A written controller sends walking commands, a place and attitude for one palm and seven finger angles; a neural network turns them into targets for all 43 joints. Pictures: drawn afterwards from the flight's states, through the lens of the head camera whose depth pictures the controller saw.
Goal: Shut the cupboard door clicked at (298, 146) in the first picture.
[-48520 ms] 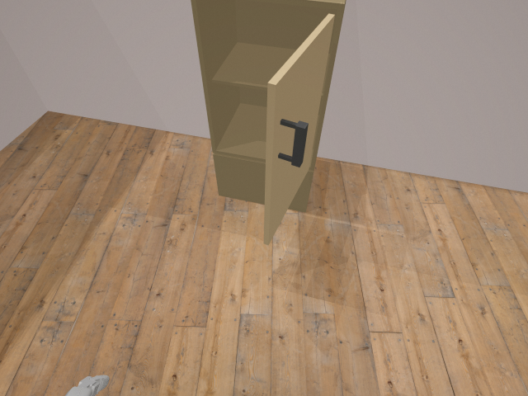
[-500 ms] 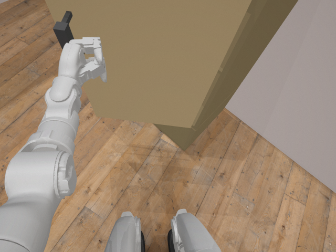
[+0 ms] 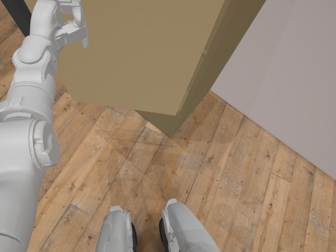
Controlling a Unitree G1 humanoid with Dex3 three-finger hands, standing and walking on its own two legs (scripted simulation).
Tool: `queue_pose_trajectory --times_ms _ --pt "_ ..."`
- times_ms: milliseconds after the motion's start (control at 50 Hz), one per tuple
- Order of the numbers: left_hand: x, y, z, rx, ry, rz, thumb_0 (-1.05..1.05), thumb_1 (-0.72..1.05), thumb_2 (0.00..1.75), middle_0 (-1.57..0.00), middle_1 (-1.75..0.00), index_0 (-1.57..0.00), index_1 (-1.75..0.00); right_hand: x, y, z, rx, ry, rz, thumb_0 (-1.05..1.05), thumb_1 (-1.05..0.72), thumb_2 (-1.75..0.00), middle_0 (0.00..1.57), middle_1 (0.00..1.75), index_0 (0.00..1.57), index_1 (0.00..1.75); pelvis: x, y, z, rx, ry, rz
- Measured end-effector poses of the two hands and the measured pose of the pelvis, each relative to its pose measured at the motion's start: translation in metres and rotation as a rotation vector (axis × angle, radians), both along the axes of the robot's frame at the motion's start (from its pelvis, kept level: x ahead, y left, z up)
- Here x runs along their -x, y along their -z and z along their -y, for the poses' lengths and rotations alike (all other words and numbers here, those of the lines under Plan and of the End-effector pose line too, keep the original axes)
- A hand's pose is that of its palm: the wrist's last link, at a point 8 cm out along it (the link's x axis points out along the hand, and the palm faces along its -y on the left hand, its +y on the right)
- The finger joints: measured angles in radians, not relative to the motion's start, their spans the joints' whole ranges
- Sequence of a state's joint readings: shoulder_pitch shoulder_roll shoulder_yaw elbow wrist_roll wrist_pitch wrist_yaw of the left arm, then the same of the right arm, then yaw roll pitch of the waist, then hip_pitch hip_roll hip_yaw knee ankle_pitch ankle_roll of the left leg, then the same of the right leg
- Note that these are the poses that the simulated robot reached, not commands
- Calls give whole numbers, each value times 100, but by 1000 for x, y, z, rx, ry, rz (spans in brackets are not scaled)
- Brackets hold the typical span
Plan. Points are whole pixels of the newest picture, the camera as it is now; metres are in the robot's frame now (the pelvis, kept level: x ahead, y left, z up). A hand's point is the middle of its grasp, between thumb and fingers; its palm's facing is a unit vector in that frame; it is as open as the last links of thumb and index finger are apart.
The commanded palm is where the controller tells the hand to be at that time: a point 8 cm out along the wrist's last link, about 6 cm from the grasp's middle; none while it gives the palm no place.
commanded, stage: push the door shut along its arc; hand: left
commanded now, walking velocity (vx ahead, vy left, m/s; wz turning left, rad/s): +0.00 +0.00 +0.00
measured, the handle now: (30, 14) +0.62 +0.19 +0.09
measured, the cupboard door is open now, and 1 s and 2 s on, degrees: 32 24 24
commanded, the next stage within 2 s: pull the fist back off the door in 0.28 s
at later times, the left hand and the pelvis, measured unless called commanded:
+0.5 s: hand (88, 14) +0.61 +0.08 +0.10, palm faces -0.06 -0.99 +0.14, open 3.0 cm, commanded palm +0.59 +0.08 +0.09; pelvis +0.00 +0.00 -0.02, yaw +0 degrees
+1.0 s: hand (93, 36) +0.56 +0.08 +0.09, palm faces +0.12 -0.99 -0.02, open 3.1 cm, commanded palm +0.51 +0.10 +0.09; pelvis +0.03 -0.01 +0.03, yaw +1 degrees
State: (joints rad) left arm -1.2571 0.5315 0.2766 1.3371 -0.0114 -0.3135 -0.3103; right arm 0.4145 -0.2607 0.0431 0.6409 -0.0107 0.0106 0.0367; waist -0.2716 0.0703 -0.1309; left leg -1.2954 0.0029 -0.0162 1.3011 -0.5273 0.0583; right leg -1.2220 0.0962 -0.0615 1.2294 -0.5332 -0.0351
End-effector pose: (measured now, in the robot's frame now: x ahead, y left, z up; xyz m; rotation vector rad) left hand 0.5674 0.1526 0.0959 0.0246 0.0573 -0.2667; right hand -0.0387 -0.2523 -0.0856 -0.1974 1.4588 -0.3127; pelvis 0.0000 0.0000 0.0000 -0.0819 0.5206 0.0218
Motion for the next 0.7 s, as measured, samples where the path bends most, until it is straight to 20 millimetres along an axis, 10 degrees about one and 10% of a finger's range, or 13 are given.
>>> queue_pose_trajectory --times_ms 400,580,700 --pt "-28 -3 14 2 74 -15 -1 93 96 -129 -150 -130 -150 13 4 6 62 -6 -34 1 -91 -90 20 30 20 30 5 16 2 24 -11 -55" --pt "-20 19 17 81 -408 -37 1 88 91 -129 -150 -129 -150 19 6 -20 -72 -48 -62 1 -91 -90 20 30 20 30 0 12 -1 17 -1 -71" --pt "-9 12 35 -23 -391 67 2 90 90 -129 -150 -129 -150 21 4 -32 -144 -5 -76 1 -91 -90 20 30 20 30 -5 2 0 3 3 -48"
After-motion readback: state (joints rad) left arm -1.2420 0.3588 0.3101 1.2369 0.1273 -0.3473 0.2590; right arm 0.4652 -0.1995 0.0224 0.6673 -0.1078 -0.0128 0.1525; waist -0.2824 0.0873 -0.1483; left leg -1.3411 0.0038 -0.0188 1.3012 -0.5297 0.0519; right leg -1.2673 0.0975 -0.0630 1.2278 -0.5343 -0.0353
